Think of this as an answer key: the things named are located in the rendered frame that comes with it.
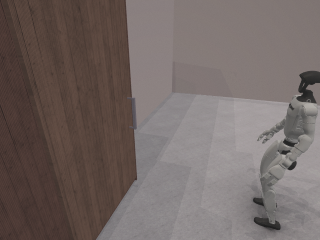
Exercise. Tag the handle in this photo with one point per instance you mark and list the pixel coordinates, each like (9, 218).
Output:
(134, 118)

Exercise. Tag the robot right thigh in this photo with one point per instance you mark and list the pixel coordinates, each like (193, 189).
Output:
(270, 154)

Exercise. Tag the wardrobe door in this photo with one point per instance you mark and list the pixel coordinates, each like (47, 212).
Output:
(74, 59)
(30, 207)

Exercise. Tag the robot thigh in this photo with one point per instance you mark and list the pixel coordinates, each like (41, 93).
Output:
(270, 154)
(275, 162)

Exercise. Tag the right robot hand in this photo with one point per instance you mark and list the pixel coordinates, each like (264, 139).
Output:
(268, 134)

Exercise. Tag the robot left upper arm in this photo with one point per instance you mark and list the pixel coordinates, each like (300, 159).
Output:
(309, 114)

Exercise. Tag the robot left thigh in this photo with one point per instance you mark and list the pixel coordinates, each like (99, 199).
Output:
(275, 162)

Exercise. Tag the left robot hand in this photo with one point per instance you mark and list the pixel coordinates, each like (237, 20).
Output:
(277, 171)

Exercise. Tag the robot right forearm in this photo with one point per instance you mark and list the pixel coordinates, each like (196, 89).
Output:
(279, 126)

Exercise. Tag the robot left forearm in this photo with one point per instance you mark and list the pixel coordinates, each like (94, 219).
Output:
(296, 151)

